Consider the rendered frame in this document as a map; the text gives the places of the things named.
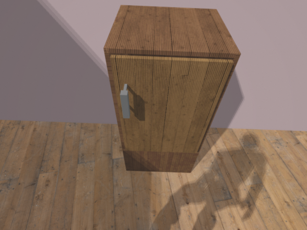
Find handle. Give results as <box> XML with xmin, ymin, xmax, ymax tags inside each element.
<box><xmin>120</xmin><ymin>84</ymin><xmax>130</xmax><ymax>118</ymax></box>

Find cupboard door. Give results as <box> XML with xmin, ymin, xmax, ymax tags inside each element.
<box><xmin>110</xmin><ymin>55</ymin><xmax>233</xmax><ymax>153</ymax></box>

